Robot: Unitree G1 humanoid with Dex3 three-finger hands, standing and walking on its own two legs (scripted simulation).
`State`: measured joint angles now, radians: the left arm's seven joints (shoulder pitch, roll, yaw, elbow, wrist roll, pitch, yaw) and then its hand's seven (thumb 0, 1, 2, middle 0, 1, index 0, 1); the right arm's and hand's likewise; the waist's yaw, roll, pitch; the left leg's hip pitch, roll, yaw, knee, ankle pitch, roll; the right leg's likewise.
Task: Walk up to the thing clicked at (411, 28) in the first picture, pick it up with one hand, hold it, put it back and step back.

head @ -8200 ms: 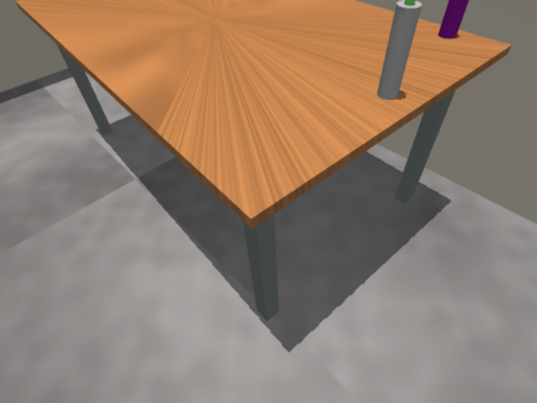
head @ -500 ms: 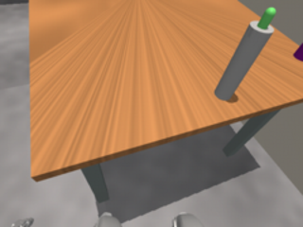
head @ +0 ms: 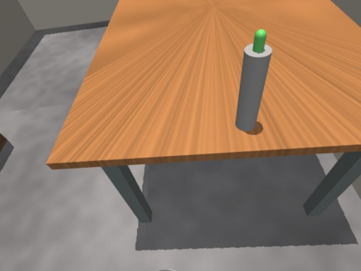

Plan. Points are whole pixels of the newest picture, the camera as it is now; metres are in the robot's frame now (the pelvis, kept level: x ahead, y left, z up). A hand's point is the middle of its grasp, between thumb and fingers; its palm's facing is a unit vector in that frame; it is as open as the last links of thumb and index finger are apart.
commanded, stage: walk up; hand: right
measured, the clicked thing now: (251, 85) +0.51 -0.13 +0.12
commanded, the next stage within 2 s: none
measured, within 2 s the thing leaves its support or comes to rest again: neither
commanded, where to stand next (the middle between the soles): +0.10 +0.07 m, yaw +2 degrees
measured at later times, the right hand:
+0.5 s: hand out of the picture +0.15 -0.31 -0.17, palm faces -0.16 +0.91 -0.37, open 7.4 cm
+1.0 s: hand out of the picture +0.04 -0.18 -0.18, palm faces -0.07 +0.93 -0.35, open 7.4 cm
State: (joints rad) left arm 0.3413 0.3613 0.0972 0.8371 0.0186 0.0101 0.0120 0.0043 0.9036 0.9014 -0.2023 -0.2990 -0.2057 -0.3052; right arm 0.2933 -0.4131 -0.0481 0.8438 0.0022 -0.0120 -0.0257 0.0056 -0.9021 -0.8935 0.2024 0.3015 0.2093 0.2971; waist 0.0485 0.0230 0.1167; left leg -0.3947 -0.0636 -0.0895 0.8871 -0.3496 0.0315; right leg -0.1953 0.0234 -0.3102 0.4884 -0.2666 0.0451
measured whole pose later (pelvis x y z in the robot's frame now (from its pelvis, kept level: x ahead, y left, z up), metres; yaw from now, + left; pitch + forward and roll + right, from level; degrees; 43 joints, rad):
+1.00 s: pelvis +0.02 +0.08 -0.03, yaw +5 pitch -2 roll +2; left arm 0.15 0.44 0.07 0.82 0.00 -0.04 0.01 0.00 0.91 0.90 -0.20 -0.30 -0.20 -0.30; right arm 0.34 -0.38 -0.03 0.87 0.01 -0.03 0.00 0.01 -0.90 -0.89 0.21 0.30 0.21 0.30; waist -0.06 -0.01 0.17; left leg -0.25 -0.03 0.05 0.74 -0.46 0.02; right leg -0.48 -0.03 -0.04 0.77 -0.26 -0.06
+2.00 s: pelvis +0.01 +0.06 -0.01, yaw +1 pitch -2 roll +0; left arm 0.15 0.38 0.02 1.03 0.00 -0.03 -0.01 0.00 0.91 0.90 -0.20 -0.30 -0.20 -0.30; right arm 0.13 -0.35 -0.01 1.03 0.00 -0.01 0.01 0.01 -0.90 -0.89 0.20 0.30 0.21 0.30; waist 0.00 0.00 0.07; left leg -0.27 0.04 0.00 0.61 -0.29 -0.03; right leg -0.22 -0.03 0.04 0.61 -0.35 0.03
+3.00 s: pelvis +0.01 +0.07 +0.01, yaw +1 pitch -2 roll +0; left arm 0.09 0.36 0.01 1.14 0.00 -0.01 0.00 0.00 0.91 0.90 -0.20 -0.30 -0.20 -0.30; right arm 0.06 -0.35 -0.02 1.13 0.00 -0.01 0.01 0.01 -0.90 -0.89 0.20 0.30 0.21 0.30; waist -0.01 0.00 0.07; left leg -0.16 0.03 0.00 0.37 -0.17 -0.03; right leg -0.10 -0.04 0.03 0.34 -0.21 0.05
